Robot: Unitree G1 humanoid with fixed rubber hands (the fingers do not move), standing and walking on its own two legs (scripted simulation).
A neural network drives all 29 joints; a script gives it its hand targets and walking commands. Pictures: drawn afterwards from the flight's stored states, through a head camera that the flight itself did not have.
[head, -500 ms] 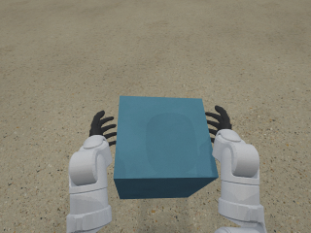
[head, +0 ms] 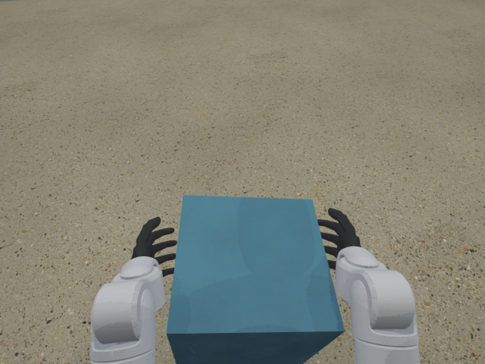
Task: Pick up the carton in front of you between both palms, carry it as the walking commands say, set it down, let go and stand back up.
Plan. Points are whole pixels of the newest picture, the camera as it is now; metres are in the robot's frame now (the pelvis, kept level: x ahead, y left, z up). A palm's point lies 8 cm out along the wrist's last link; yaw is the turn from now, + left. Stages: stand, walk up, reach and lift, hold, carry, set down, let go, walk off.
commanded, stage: carry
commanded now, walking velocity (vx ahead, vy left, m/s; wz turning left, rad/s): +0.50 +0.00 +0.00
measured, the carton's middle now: (243, 288) +0.25 +0.00 -0.01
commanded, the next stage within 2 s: none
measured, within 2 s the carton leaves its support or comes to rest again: neither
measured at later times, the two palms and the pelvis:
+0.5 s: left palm (182, 144) +0.53 +0.12 +0.09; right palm (312, 126) +0.57 -0.17 +0.10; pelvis +0.29 -0.04 +0.01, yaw +3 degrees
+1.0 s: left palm (180, 70) +0.88 +0.15 +0.09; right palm (276, 61) +0.88 -0.13 +0.11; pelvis +0.61 +0.01 +0.01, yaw +0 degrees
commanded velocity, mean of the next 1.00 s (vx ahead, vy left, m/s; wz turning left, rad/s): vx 0.50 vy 0.00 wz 0.00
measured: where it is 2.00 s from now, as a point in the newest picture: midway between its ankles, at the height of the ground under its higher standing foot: (234, 180)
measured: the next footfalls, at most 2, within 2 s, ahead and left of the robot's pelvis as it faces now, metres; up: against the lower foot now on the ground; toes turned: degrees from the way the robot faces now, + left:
right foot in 0.20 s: +0.30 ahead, -0.13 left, +0.00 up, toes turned -10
left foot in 0.68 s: +0.58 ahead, +0.10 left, +0.00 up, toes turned +12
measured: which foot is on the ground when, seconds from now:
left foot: down 0.00-0.24, up 0.26-0.66, down 0.68-1.00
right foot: up 0.00-0.18, down 0.20-0.70, up 0.72-1.00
